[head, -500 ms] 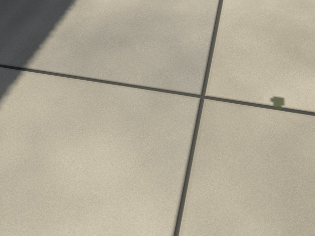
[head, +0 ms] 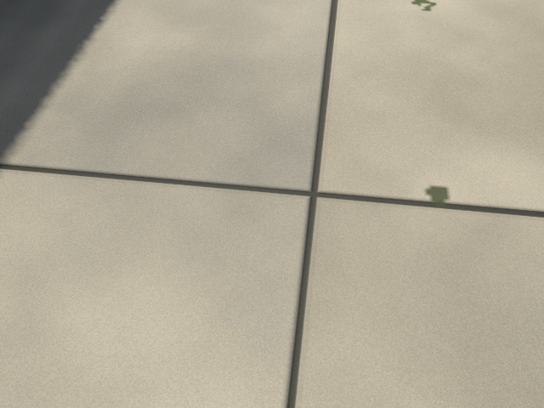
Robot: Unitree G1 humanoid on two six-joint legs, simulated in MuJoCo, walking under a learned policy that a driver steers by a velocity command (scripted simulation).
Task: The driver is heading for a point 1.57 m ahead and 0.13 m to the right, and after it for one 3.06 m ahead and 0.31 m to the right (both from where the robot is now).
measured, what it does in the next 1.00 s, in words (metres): walks ahead: right foot, then left foot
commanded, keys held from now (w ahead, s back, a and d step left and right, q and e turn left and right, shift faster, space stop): w+e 0.42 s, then w+q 0.58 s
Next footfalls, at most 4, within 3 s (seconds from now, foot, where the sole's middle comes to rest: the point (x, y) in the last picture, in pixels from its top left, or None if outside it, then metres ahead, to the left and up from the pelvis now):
0.06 right None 0.01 -0.09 -0.78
0.52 left None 0.39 0.00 -0.78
1.02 right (389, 377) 0.60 -0.24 -0.78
1.54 left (291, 290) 0.85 0.00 -0.78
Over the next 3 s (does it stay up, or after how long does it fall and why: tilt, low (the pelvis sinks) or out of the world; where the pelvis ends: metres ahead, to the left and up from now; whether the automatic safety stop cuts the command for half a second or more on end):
stays up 1.48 -0.10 0.00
